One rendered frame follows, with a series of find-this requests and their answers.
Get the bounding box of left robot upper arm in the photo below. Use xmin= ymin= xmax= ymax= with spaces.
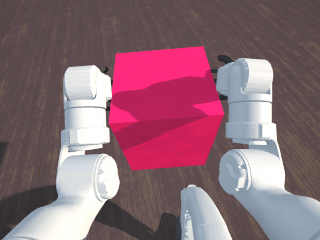
xmin=2 ymin=154 xmax=120 ymax=240

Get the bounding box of robot left forearm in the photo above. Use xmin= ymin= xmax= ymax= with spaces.
xmin=56 ymin=65 xmax=112 ymax=192

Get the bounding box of robot right thigh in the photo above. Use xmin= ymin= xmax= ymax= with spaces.
xmin=180 ymin=186 xmax=232 ymax=240

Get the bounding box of carton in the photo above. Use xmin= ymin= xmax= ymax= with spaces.
xmin=109 ymin=46 xmax=224 ymax=171

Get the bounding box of right robot hand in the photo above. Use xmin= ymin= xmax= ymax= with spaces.
xmin=210 ymin=55 xmax=234 ymax=101

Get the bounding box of left robot hand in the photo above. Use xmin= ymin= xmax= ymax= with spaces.
xmin=98 ymin=66 xmax=113 ymax=111

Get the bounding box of right robot shin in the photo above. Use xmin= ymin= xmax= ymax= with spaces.
xmin=180 ymin=184 xmax=196 ymax=240

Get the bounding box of right robot upper arm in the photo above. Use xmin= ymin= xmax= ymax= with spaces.
xmin=218 ymin=149 xmax=320 ymax=240

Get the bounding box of robot right forearm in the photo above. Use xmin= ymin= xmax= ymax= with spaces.
xmin=216 ymin=58 xmax=285 ymax=174

